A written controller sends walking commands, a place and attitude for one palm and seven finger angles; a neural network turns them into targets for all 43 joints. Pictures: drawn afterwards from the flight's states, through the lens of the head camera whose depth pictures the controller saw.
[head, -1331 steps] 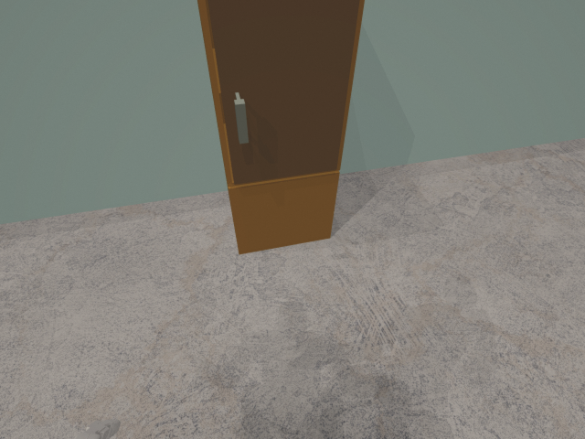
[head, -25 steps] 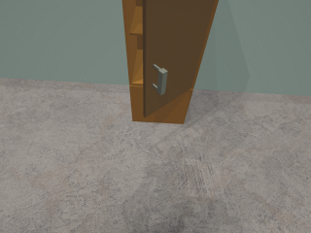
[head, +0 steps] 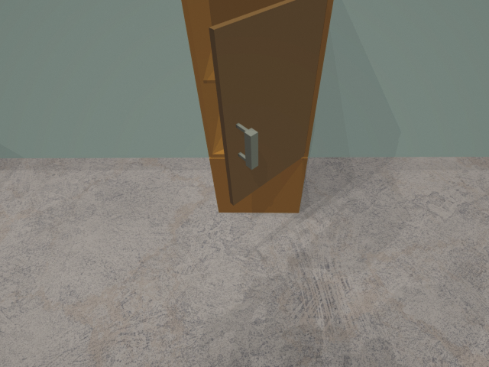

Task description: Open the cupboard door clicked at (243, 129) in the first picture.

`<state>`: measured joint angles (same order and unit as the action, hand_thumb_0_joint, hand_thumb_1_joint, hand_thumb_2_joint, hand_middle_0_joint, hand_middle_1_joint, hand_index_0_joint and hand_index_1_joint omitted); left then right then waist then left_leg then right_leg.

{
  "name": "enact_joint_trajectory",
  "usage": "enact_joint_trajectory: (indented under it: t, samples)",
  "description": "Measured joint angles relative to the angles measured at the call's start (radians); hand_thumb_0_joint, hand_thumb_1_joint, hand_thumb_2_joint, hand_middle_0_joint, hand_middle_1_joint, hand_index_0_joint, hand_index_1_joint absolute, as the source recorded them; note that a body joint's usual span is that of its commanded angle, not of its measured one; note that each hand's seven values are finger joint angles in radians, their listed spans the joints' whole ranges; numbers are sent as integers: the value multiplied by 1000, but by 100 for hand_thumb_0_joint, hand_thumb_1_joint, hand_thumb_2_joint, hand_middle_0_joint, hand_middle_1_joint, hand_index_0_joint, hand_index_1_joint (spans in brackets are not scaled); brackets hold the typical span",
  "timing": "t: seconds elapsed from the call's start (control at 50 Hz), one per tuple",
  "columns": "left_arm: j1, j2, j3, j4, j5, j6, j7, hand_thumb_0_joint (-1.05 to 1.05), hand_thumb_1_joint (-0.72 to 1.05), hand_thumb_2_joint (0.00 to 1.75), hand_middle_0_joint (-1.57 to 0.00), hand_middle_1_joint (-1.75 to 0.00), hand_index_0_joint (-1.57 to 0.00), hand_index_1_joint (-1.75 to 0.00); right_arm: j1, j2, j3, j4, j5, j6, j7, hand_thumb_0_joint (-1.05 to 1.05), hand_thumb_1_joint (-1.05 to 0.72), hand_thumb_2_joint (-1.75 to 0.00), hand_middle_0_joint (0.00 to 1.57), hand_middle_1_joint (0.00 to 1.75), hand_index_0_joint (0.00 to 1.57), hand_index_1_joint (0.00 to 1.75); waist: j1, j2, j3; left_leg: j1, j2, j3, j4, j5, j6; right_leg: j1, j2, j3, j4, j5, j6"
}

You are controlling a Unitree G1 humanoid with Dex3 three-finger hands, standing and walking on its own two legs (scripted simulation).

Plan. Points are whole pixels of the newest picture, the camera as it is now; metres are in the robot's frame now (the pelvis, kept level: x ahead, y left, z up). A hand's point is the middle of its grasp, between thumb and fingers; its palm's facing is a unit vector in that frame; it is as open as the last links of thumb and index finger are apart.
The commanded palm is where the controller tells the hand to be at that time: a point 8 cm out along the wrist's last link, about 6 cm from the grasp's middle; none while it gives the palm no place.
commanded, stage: let the arm hang, fingers relaxed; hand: left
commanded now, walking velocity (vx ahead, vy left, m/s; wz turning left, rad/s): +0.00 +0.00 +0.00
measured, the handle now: (246, 145) +0.70 +0.04 -0.08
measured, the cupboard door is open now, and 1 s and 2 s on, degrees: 43 43 43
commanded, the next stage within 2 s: look to check the result in 0.22 s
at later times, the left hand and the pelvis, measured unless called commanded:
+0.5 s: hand out of the picture +0.06 +0.20 -0.16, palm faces +0.01 -0.95 -0.30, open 7.4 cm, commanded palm none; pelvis +0.02 -0.02 +0.00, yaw +0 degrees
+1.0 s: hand out of the picture +0.08 +0.20 -0.16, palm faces -0.01 -0.96 -0.29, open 7.4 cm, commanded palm none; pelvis +0.03 -0.01 +0.00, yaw -1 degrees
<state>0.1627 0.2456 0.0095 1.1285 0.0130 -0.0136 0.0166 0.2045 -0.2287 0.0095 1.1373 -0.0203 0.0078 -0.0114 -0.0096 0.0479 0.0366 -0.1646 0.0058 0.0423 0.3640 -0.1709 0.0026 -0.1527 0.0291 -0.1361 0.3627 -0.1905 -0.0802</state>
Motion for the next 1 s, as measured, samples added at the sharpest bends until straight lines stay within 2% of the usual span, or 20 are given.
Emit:
enact_joint_trajectory:
  t: [0.24, 0.5, 1.0]
  samples:
    - [-13, -29, 0, 2, -1, -7, 2, 1, 91, 90, -20, -30, -20, -30, -3, -18, -4, 10, 1, -6, -12, 0, -90, -90, 20, 30, 20, 30, -3, -21, 6, 30, 9, -5, -30, -2, -15, 30, 12, -2, -28, -5, -9]
    - [20, -14, 8, 22, -2, -2, 8, 1, 91, 90, -20, -30, -20, -30, -6, -20, -7, 6, 4, 1, -18, 0, -90, -90, 20, 30, 20, 30, 5, -17, 14, 40, 25, -8, -25, -18, -27, 53, 30, -3, -55, -5, -17]
    - [7, -10, 7, 10, -3, -1, 8, 1, 91, 90, -20, -30, -20, -30, -6, -17, -5, 6, 3, 1, -20, 0, -90, -90, 20, 30, 20, 30, 5, -26, 8, 50, 23, 12, -31, -29, -18, 57, 28, 17, -61, -7, -7]
